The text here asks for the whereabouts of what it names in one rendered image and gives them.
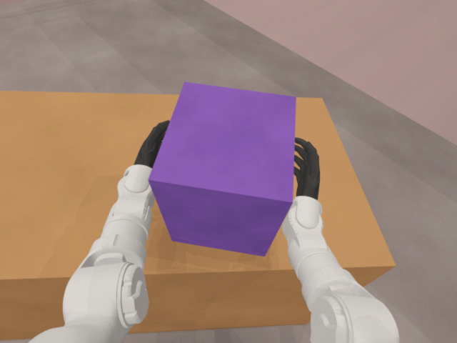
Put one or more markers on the pedestal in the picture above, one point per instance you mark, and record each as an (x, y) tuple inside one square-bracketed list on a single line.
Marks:
[(62, 155)]

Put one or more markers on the robot right upper arm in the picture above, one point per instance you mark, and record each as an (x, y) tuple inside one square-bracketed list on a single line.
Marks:
[(342, 318)]

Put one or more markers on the robot left upper arm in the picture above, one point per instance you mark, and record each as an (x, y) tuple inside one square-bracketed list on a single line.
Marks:
[(102, 303)]

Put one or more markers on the robot left forearm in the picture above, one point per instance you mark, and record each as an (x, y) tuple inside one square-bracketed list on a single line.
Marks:
[(126, 230)]

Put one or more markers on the robot right hand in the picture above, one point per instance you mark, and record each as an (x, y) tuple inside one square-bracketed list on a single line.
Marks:
[(308, 176)]

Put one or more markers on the robot right forearm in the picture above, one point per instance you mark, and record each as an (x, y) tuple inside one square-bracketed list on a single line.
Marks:
[(312, 260)]

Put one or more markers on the robot left hand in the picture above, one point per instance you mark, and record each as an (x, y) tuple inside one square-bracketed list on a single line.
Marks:
[(150, 148)]

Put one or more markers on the carton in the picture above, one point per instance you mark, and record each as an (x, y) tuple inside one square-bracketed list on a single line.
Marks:
[(223, 176)]

